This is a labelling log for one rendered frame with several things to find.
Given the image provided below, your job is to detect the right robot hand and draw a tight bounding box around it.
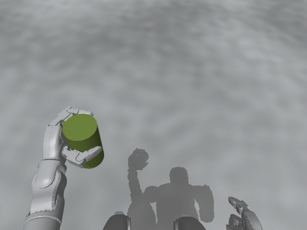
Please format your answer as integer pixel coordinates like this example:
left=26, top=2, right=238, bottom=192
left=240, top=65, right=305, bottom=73
left=226, top=196, right=263, bottom=230

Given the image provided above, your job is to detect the can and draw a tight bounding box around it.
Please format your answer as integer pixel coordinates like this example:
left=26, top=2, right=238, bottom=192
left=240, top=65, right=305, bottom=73
left=62, top=114, right=104, bottom=169

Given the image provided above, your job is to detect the left robot hand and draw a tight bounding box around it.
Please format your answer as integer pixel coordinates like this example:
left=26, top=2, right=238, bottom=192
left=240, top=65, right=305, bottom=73
left=42, top=106, right=102, bottom=168

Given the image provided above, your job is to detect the left robot arm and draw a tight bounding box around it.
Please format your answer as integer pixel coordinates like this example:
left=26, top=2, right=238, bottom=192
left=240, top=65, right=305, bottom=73
left=23, top=159, right=67, bottom=230

